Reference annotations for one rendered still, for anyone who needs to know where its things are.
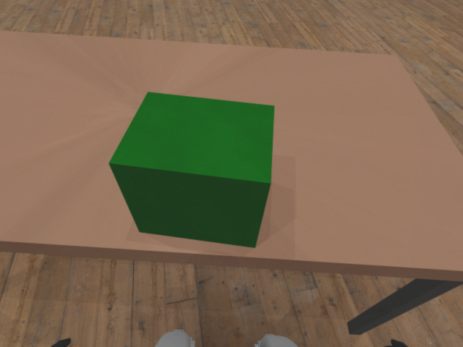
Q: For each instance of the carton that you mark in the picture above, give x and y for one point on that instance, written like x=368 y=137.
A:
x=197 y=168

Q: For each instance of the table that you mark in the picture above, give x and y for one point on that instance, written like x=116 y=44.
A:
x=364 y=180

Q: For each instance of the robot left thigh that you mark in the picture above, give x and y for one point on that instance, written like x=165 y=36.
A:
x=175 y=339

